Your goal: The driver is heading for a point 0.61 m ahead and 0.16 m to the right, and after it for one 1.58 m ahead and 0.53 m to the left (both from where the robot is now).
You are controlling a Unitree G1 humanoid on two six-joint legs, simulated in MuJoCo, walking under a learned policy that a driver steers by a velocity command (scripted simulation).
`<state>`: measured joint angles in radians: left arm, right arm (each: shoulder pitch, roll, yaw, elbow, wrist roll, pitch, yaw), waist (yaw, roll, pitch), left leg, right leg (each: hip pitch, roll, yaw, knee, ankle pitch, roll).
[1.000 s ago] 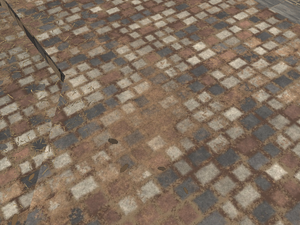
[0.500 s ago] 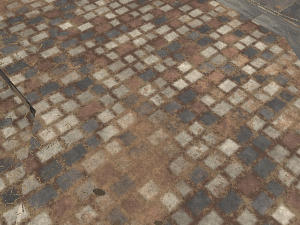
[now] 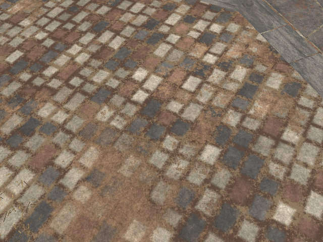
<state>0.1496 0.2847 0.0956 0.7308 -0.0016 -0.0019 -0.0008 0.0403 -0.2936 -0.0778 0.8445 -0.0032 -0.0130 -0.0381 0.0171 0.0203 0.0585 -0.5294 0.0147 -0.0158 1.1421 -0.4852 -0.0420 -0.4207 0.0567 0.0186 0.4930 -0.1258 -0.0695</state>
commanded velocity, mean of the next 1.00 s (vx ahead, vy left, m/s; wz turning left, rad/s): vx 0.17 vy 0.00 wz -0.55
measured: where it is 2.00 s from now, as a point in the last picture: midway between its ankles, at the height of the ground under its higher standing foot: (255, 212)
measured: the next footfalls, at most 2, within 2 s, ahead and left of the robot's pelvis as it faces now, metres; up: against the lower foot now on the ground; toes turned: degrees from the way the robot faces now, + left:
left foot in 0.30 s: +0.10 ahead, +0.15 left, +0.00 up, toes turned -15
right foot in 0.74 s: +0.02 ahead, -0.12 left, +0.00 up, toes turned -30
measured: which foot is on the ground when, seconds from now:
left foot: up 0.00-0.28, down 0.30-0.74, up 0.76-1.00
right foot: down 0.00-0.30, up 0.32-0.72, down 0.74-1.00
